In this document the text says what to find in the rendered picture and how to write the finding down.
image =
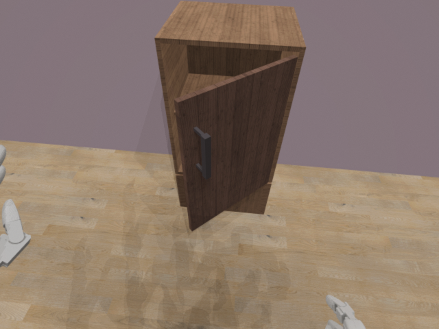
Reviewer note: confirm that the cupboard door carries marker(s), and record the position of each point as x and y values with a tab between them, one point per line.
243	115

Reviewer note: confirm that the robot right hand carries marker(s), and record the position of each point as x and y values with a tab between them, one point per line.
344	313

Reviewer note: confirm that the handle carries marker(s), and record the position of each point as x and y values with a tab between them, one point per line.
206	153

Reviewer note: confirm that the robot left hand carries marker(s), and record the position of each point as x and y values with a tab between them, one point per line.
15	240

